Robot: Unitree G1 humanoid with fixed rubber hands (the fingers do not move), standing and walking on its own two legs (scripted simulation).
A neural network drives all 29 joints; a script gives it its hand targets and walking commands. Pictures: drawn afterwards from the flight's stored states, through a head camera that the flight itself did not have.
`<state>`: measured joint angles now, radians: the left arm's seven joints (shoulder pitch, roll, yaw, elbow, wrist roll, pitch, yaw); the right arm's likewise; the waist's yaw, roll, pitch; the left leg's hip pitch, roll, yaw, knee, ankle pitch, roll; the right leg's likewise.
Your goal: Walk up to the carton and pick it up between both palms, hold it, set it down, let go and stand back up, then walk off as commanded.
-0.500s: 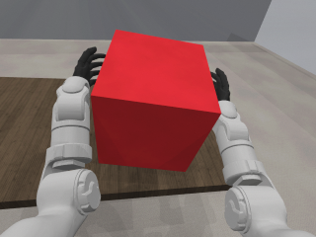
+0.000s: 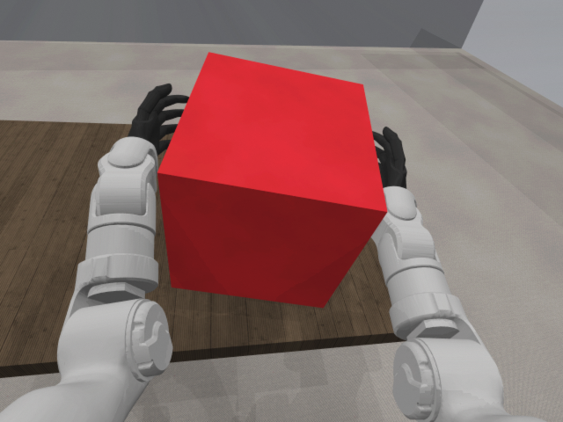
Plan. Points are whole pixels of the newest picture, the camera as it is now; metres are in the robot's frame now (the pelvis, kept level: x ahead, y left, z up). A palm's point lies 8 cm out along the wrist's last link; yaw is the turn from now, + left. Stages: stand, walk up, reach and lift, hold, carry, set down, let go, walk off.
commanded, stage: set down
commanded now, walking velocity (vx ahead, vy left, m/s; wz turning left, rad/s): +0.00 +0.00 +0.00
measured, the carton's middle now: (268, 184) +0.43 -0.01 +0.13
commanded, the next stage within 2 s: none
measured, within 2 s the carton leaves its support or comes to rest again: neither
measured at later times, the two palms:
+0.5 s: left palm (153, 162) +0.43 +0.15 +0.17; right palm (386, 203) +0.37 -0.18 +0.16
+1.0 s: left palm (149, 165) +0.45 +0.16 +0.15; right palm (372, 205) +0.38 -0.16 +0.14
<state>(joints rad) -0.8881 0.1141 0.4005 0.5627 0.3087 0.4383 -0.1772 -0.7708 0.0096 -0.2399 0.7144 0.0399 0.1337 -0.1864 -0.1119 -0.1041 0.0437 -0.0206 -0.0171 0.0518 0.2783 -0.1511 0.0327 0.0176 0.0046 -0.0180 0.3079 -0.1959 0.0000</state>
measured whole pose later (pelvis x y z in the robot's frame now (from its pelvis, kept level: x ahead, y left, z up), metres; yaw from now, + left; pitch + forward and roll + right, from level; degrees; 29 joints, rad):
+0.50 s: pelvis +0.00 +0.00 +0.00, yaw +0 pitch -6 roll +0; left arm -0.90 0.15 0.40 0.81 0.29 0.26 -0.19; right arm -0.73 0.06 -0.32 0.71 -0.07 0.11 -0.19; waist -0.11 -0.10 0.04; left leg -0.04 -0.03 0.06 0.29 -0.15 0.04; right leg 0.01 0.00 -0.02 0.29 -0.20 0.00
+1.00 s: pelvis +0.01 +0.00 +0.00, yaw +0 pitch -4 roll +0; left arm -0.94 0.20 0.42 0.95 0.27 0.18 -0.22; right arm -0.73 0.12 -0.37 0.71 -0.14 0.10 -0.21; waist -0.11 -0.10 0.04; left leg -0.06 -0.03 0.06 0.28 -0.16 0.04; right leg -0.01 0.00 -0.02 0.29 -0.20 0.00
